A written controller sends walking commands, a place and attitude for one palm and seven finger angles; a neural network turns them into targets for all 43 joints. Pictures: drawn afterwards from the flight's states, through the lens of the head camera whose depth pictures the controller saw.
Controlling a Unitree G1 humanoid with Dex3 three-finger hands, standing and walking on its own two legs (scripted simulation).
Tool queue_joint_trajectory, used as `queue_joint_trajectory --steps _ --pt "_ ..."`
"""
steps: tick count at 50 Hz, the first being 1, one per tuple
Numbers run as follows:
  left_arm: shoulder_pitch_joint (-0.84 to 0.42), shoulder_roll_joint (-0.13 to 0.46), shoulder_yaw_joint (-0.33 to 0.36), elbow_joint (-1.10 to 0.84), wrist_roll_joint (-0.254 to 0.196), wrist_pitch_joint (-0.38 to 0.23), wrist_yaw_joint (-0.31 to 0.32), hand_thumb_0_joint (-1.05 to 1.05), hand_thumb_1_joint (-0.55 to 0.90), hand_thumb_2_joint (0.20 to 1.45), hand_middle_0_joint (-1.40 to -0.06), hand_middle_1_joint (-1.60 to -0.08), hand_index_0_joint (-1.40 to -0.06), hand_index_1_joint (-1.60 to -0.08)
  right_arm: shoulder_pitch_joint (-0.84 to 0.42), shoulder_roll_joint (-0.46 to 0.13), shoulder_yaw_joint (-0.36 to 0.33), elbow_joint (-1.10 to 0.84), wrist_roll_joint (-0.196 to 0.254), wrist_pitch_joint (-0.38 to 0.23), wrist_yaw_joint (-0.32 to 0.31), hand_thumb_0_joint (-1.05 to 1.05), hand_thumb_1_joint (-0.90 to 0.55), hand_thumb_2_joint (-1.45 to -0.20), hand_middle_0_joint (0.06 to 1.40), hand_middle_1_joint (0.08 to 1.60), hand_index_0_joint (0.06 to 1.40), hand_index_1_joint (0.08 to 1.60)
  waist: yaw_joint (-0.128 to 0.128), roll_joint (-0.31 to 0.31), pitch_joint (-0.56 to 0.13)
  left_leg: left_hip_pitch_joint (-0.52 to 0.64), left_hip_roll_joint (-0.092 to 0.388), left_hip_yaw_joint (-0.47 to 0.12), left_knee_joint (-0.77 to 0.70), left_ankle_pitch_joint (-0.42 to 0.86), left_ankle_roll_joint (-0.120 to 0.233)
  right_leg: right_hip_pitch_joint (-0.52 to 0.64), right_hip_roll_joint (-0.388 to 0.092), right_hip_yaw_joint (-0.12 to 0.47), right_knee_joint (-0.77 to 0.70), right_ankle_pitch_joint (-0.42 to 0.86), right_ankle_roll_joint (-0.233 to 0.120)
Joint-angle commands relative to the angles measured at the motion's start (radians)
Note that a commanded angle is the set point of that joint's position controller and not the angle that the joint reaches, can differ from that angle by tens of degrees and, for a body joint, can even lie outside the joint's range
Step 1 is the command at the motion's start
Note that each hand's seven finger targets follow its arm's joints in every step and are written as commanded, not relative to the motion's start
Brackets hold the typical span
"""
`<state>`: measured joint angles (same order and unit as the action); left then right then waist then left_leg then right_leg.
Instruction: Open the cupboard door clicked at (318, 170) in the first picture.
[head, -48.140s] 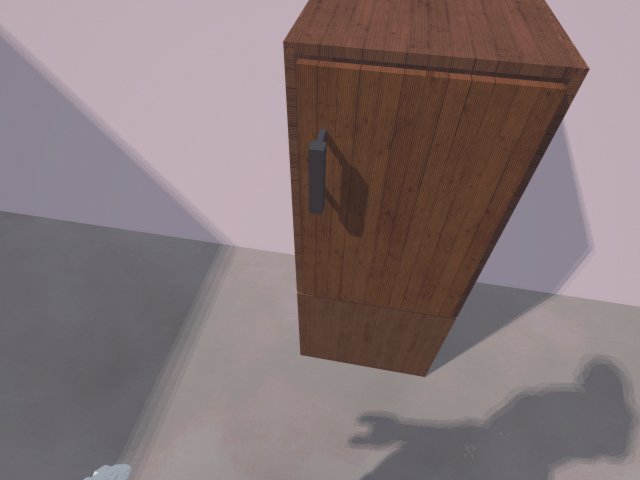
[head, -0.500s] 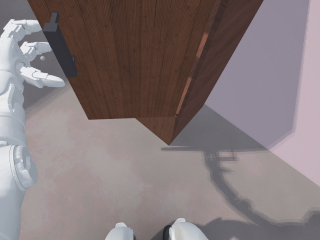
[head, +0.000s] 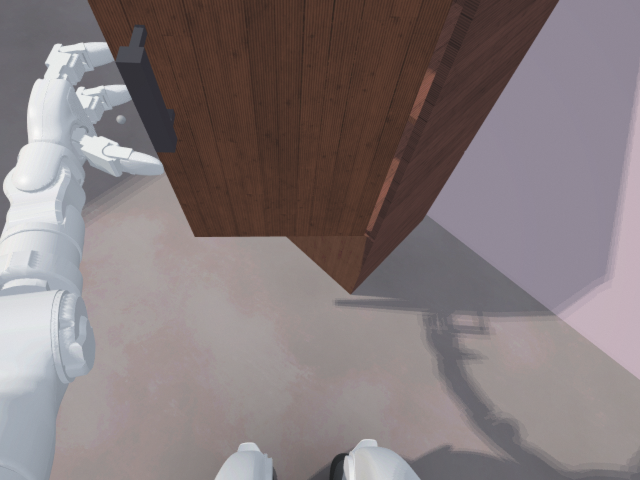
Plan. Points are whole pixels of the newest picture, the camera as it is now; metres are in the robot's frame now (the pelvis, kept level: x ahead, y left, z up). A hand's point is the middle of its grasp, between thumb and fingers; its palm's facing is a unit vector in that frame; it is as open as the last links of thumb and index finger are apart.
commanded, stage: slide the fingers in behind the handle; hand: left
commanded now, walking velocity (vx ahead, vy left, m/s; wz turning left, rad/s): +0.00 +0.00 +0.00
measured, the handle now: (153, 92) +0.55 +0.18 +0.10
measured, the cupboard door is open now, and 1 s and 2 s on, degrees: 46 45 47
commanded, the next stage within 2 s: move the hooked fingers beside the handle in 0.36 s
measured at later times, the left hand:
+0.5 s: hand (120, 119) +0.51 +0.21 +0.10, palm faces +0.02 -1.00 -0.04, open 15.1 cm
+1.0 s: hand (115, 113) +0.52 +0.22 +0.10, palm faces +0.00 -1.00 -0.03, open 14.7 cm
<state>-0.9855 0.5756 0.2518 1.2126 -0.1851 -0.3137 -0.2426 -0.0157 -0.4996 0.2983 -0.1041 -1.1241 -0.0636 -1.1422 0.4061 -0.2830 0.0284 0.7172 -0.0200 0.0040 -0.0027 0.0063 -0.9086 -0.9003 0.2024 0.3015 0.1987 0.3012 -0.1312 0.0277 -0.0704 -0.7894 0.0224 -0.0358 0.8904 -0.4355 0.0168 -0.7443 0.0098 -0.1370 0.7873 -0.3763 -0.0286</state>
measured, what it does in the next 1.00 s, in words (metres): stands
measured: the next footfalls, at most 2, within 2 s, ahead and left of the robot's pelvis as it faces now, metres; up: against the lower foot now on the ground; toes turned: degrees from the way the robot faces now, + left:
none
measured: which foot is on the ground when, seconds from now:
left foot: down 0.00-1.00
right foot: down 0.00-1.00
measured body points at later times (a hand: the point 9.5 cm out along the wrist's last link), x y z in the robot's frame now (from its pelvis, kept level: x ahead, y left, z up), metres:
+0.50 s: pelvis +0.00 +0.01 +0.00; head +0.13 +0.03 +0.43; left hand +0.51 +0.27 +0.10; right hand +0.00 -0.26 -0.12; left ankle -0.02 +0.10 -0.70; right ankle -0.01 -0.11 -0.70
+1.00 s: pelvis +0.00 +0.01 +0.00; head +0.13 +0.03 +0.43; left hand +0.52 +0.27 +0.10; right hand -0.02 -0.26 -0.11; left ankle -0.02 +0.10 -0.70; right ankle -0.01 -0.11 -0.70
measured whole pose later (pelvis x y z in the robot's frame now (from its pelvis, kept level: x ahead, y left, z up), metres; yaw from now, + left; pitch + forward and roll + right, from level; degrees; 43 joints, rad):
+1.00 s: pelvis +0.00 +0.01 +0.00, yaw -1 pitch +21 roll -4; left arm -1.01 0.62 0.32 1.23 -0.15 -0.31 -0.31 -0.02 -0.50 0.30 -0.18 -1.17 -0.15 -1.17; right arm 0.42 -0.28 0.04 0.70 -0.02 0.01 -0.01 0.01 -0.91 -0.90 0.20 0.30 0.20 0.30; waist -0.16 0.03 -0.08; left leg -0.83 0.02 -0.03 0.91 -0.44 0.03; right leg -0.78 0.02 -0.10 0.80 -0.38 -0.02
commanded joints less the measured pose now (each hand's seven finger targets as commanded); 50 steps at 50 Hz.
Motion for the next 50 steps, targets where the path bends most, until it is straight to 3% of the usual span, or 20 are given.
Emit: queue_joint_trajectory --steps 1,7,9,12,14,16,19,20,22,27,29,33,34,36,37,39,43,45,49,50 --pt "-0.610 -0.051 -0.091 -0.309 0.019 -0.106 -0.109 0.000 -0.500 0.300 -0.300 -1.200 -0.300 -1.200 0.184 -0.179 -0.061 -0.015 0.001 -0.021 -0.008 0.000 -0.900 -0.900 0.200 0.300 0.200 0.300 -0.133 0.192 -0.505 0.534 0.012 -0.073 -0.054 0.585 -0.010 0.023 0.048 0.073 -0.055 0.370 -0.001" --pt "-0.631 -0.089 -0.121 -0.304 0.023 -0.108 -0.106 0.000 -0.500 0.300 -0.300 -1.200 -0.300 -1.200 0.177 -0.176 -0.060 -0.013 0.000 -0.027 -0.008 0.000 -0.900 -0.900 0.200 0.300 0.200 0.300 -0.141 0.196 -0.484 0.537 0.014 -0.083 -0.059 0.583 -0.016 -0.009 0.046 0.065 -0.050 0.344 0.000" --pt "-0.633 -0.059 -0.094 -0.307 0.022 -0.112 -0.103 0.000 -0.500 0.300 -0.300 -1.200 -0.300 -1.200 0.181 -0.179 -0.062 -0.011 -0.001 -0.029 -0.009 0.000 -0.900 -0.900 0.200 0.300 0.200 0.300 -0.133 0.207 -0.504 0.549 0.014 -0.086 -0.054 0.609 -0.019 -0.005 0.046 0.066 -0.046 0.350 -0.002" --pt "-0.643 -0.068 -0.102 -0.279 0.025 -0.103 -0.104 0.000 -0.500 0.300 -0.300 -1.200 -0.300 -1.200 0.181 -0.178 -0.058 -0.010 -0.002 -0.031 -0.009 0.000 -0.900 -0.900 0.200 0.300 0.200 0.300 -0.142 0.180 -0.481 0.524 0.013 -0.086 -0.057 0.577 -0.016 -0.009 0.046 0.065 -0.047 0.341 0.000" --pt "-0.649 -0.072 -0.106 -0.311 0.024 -0.112 -0.103 0.000 -0.500 0.300 -0.300 -1.200 -0.300 -1.200 0.181 -0.175 -0.061 -0.011 -0.002 -0.033 -0.009 0.000 -0.900 -0.900 0.200 0.300 0.200 0.300 -0.134 0.234 -0.516 0.569 0.017 -0.093 -0.050 0.640 -0.027 -0.026 0.045 0.064 -0.040 0.343 -0.002" --pt "-0.648 -0.111 -0.136 -0.309 0.027 -0.109 -0.102 0.000 -0.500 0.300 -0.300 -1.200 -0.300 -1.200 0.182 -0.172 -0.061 -0.011 -0.003 -0.034 -0.005 0.000 -0.900 -0.900 0.200 0.300 0.200 0.300 -0.139 0.234 -0.516 0.586 0.021 -0.102 -0.050 0.654 -0.035 -0.046 0.047 0.059 -0.040 0.330 -0.001" --pt "-0.641 -0.085 -0.110 -0.307 0.023 -0.108 -0.095 0.000 -0.500 0.300 -0.300 -1.200 -0.300 -1.200 0.188 -0.176 -0.065 -0.008 -0.003 -0.035 -0.006 0.000 -0.900 -0.900 0.200 0.300 0.200 0.300 -0.136 0.205 -0.525 0.579 0.020 -0.100 -0.046 0.662 -0.032 -0.030 0.050 0.062 -0.040 0.347 0.000" --pt "-0.645 -0.107 -0.130 -0.303 0.027 -0.106 -0.097 0.000 -0.500 0.300 -0.300 -1.200 -0.300 -1.200 0.185 -0.173 -0.062 -0.008 -0.004 -0.033 -0.005 0.000 -0.900 -0.900 0.200 0.300 0.200 0.300 -0.136 0.226 -0.514 0.584 0.021 -0.106 -0.050 0.667 -0.039 -0.046 0.048 0.057 -0.037 0.331 -0.001" --pt "-0.647 -0.134 -0.143 -0.285 0.026 -0.099 -0.092 0.000 -0.500 0.300 -0.300 -1.200 -0.300 -1.200 0.184 -0.173 -0.063 -0.007 -0.004 -0.035 -0.003 0.000 -0.900 -0.900 0.200 0.300 0.200 0.300 -0.145 0.195 -0.486 0.569 0.020 -0.104 -0.054 0.617 -0.034 -0.053 0.050 0.054 -0.047 0.313 0.000" --pt "-0.672 -0.071 -0.103 -0.234 0.043 -0.086 -0.083 0.000 -0.500 0.300 -0.300 -1.200 -0.300 -1.200 0.194 -0.181 -0.056 -0.001 -0.006 -0.036 -0.007 0.000 -0.900 -0.900 0.200 0.300 0.200 0.300 -0.148 0.187 -0.465 0.505 0.011 -0.099 -0.055 0.534 -0.025 -0.051 0.046 0.059 -0.042 0.289 -0.002" --pt "-0.691 -0.048 -0.094 -0.248 0.043 -0.090 -0.087 0.000 -0.500 0.300 -0.300 -1.200 -0.300 -1.200 0.195 -0.182 -0.056 0.001 -0.007 -0.038 -0.010 0.000 -0.900 -0.900 0.200 0.300 0.200 0.300 -0.152 0.219 -0.487 0.523 0.012 -0.099 -0.048 0.559 -0.026 -0.058 0.045 0.063 -0.038 0.297 -0.003" --pt "-0.644 -0.030 -0.072 -0.274 0.034 -0.095 -0.107 0.000 -0.500 0.300 -0.300 -1.200 -0.300 -1.200 0.208 -0.178 -0.057 -0.018 -0.007 -0.036 -0.006 0.000 -0.900 -0.900 0.200 0.300 0.200 0.300 -0.129 0.226 -0.551 0.555 0.013 -0.098 -0.038 0.659 -0.031 -0.024 0.051 0.061 -0.027 0.343 -0.007" --pt "-0.630 -0.015 -0.061 -0.258 0.035 -0.091 -0.111 0.000 -0.500 0.300 -0.300 -1.200 -0.300 -1.200 0.201 -0.180 -0.056 -0.015 -0.005 -0.032 -0.005 0.000 -0.900 -0.900 0.200 0.300 0.200 0.300 -0.125 0.225 -0.536 0.546 0.014 -0.094 -0.038 0.636 -0.031 -0.030 0.052 0.062 -0.033 0.336 -0.004" --pt "-0.627 0.016 -0.038 -0.219 0.034 -0.080 -0.114 0.000 -0.500 0.300 -0.300 -1.200 -0.300 -1.200 0.201 -0.187 -0.052 -0.019 -0.001 -0.025 -0.008 0.000 -0.900 -0.900 0.200 0.300 0.200 0.300 -0.138 0.148 -0.475 0.466 0.010 -0.084 -0.047 0.537 -0.012 -0.008 0.053 0.067 -0.043 0.326 0.000" --pt "-0.623 0.033 -0.028 -0.209 0.038 -0.076 -0.115 0.000 -0.500 0.300 -0.300 -1.200 -0.300 -1.200 0.199 -0.187 -0.050 -0.023 0.001 -0.024 -0.011 0.000 -0.900 -0.900 0.200 0.300 0.200 0.300 -0.135 0.165 -0.461 0.443 0.007 -0.077 -0.052 0.505 -0.009 -0.006 0.051 0.069 -0.043 0.315 -0.001" --pt "-0.638 0.058 -0.013 -0.264 0.040 -0.089 -0.116 0.000 -0.500 0.300 -0.300 -1.200 -0.300 -1.200 0.202 -0.185 -0.052 -0.027 -0.001 -0.024 -0.013 0.000 -0.900 -0.900 0.200 0.300 0.200 0.300 -0.121 0.232 -0.520 0.499 0.010 -0.083 -0.046 0.570 -0.018 -0.009 0.050 0.070 -0.035 0.324 -0.003" --pt "-0.594 0.066 -0.002 -0.246 0.030 -0.081 -0.125 0.000 -0.500 0.300 -0.300 -1.200 -0.300 -1.200 0.207 -0.184 -0.051 -0.038 0.003 -0.017 -0.016 0.000 -0.900 -0.900 0.200 0.300 0.200 0.300 -0.126 0.179 -0.489 0.466 0.010 -0.073 -0.043 0.578 -0.008 0.015 0.054 0.069 -0.039 0.354 -0.002" --pt "-0.583 0.107 0.025 -0.223 0.039 -0.072 -0.128 0.000 -0.500 0.300 -0.300 -1.200 -0.300 -1.200 0.207 -0.189 -0.050 -0.035 0.004 -0.010 -0.017 0.000 -0.900 -0.900 0.200 0.300 0.200 0.300 -0.121 0.185 -0.487 0.451 0.012 -0.069 -0.045 0.544 -0.008 0.011 0.053 0.073 -0.039 0.342 0.001" --pt "-0.571 0.121 0.034 -0.280 0.037 -0.079 -0.138 0.000 -0.500 0.300 -0.300 -1.200 -0.300 -1.200 0.208 -0.183 -0.052 -0.045 0.003 -0.005 -0.018 0.000 -0.900 -0.900 0.200 0.300 0.200 0.300 -0.104 0.237 -0.547 0.496 0.013 -0.066 -0.041 0.623 -0.015 0.032 0.054 0.076 -0.034 0.378 0.001" --pt "-0.545 0.131 0.050 -0.257 0.036 -0.075 -0.138 0.000 -0.500 0.300 -0.300 -1.200 -0.300 -1.200 0.210 -0.184 -0.053 -0.046 0.003 -0.003 -0.017 0.000 -0.900 -0.900 0.200 0.300 0.200 0.300 -0.100 0.205 -0.530 0.484 0.015 -0.067 -0.041 0.616 -0.013 0.037 0.056 0.074 -0.036 0.378 0.001"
